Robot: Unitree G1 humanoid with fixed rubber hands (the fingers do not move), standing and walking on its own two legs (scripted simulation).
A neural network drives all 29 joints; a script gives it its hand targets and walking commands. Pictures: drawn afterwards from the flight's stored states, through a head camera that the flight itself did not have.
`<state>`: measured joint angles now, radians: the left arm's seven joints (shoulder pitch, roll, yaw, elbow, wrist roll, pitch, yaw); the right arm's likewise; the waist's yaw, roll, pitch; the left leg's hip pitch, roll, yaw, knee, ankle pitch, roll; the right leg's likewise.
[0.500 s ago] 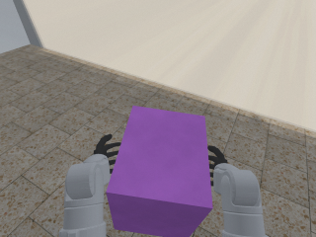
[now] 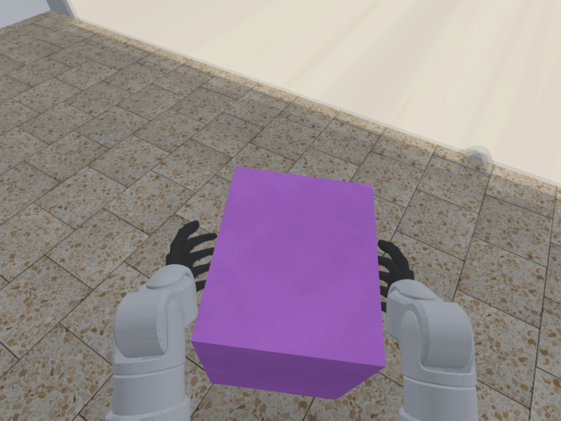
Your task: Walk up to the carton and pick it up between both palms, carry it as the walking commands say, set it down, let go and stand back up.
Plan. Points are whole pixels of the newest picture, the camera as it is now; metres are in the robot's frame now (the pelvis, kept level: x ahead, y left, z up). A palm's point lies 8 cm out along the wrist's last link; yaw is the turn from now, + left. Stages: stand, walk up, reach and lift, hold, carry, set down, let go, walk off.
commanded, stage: carry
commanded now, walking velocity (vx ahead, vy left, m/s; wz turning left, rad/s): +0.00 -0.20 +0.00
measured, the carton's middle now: (288, 288) +0.31 +0.01 +0.02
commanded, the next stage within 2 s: none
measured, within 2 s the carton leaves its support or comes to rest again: neither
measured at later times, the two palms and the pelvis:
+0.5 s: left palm (227, 325) +0.23 +0.09 +0.07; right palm (469, 347) +0.22 -0.19 +0.07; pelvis -0.05 -0.06 +0.00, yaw +0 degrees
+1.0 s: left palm (322, 371) +0.18 -0.02 +0.08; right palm out of the picture +0.15 -0.30 +0.06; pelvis -0.11 -0.15 -0.01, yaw -1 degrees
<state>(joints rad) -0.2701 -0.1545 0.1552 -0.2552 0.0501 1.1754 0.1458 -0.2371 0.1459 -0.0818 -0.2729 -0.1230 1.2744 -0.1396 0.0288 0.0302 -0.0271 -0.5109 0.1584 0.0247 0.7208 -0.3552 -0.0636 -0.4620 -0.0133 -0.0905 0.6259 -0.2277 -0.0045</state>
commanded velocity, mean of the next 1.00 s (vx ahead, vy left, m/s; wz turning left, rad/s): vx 0.00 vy -0.20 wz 0.00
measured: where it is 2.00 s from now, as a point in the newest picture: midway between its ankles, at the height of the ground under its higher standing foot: outside the picture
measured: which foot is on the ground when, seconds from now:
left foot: down 0.00-0.24, up 0.26-0.42, down 0.44-1.00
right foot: down 0.00-0.46, up 0.48-0.68, down 0.70-1.00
